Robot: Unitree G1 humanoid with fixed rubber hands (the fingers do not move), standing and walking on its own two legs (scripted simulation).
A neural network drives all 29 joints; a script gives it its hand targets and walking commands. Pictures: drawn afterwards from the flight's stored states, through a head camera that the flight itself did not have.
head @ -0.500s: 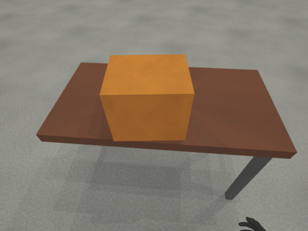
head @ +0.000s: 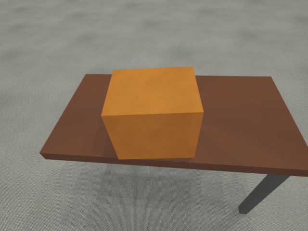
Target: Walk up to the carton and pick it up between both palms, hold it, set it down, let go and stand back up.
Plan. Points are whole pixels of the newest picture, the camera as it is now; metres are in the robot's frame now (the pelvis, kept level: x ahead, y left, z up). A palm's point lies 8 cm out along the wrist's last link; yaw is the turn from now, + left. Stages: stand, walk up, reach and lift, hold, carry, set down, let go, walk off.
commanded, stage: walk up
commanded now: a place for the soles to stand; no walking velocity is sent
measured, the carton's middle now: (154, 114) +0.50 +0.02 +0.00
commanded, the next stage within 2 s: none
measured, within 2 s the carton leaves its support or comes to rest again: neither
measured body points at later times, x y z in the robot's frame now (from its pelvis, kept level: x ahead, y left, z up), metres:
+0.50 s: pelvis +0.07 +0.08 -0.02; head +0.11 +0.07 +0.43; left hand +0.21 +0.34 -0.13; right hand +0.19 -0.18 -0.13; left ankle +0.15 +0.20 -0.72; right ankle +0.08 -0.02 -0.72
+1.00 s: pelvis +0.06 +0.09 +0.01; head +0.08 +0.09 +0.46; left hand +0.22 +0.31 -0.12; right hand +0.11 -0.19 -0.10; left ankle +0.12 +0.20 -0.72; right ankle +0.08 -0.02 -0.72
